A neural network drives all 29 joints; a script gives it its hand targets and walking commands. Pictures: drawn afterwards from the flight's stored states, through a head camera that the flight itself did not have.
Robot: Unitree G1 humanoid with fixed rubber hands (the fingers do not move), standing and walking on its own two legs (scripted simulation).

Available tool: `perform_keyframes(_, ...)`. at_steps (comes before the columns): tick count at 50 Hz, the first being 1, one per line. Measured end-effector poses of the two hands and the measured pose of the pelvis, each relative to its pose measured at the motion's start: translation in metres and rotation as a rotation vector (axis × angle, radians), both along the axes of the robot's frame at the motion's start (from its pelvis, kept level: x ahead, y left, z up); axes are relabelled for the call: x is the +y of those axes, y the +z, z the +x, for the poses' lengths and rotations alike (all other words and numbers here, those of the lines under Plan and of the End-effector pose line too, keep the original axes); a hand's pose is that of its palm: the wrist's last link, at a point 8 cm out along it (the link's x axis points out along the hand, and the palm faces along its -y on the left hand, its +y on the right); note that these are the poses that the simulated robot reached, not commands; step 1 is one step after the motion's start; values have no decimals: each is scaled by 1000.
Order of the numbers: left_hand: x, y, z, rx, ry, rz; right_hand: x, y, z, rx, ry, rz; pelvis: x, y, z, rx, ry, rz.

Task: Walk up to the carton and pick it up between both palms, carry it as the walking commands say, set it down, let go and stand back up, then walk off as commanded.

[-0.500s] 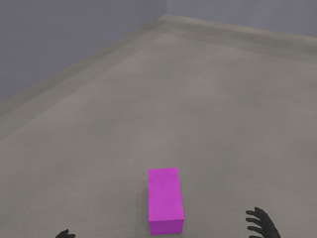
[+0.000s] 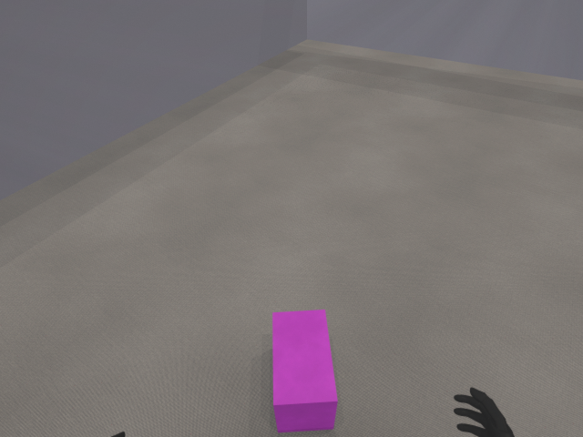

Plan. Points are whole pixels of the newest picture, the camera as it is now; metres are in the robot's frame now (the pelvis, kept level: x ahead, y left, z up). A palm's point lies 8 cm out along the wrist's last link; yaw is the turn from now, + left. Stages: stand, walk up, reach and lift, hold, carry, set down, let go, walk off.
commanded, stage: stand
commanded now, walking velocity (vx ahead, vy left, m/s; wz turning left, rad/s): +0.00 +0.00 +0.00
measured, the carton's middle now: (302, 369) +0.52 +0.02 -0.65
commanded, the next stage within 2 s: walk off in 0.80 s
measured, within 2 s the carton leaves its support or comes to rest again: neither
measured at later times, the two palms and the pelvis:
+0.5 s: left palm out of the picture +0.06 +0.29 -0.09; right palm out of the picture +0.11 -0.26 -0.09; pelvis -0.02 +0.00 +0.00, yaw +0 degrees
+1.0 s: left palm out of the picture +0.05 +0.29 -0.09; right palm out of the picture +0.10 -0.26 -0.10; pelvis -0.03 -0.01 +0.00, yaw +0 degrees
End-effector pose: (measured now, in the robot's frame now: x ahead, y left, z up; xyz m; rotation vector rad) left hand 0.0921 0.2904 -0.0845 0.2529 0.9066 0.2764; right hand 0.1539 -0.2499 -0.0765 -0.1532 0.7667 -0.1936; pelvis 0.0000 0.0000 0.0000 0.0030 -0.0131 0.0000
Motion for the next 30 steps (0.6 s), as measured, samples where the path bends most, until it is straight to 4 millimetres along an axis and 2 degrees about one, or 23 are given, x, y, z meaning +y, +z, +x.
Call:
perform_keyframes(13,-2,-6,-24,40,12,-2,-6,-8,-23,46,-8,0,-3,0,-13,-19,0,3)
perform_keyframes(23,0,-7,-32,68,13,5,-8,-17,-39,100,-14,1,-4,0,-19,-27,0,5)
perform_keyframes(30,1,-9,-31,78,15,2,-8,-19,-40,109,-15,0,-4,0,-19,-27,0,5)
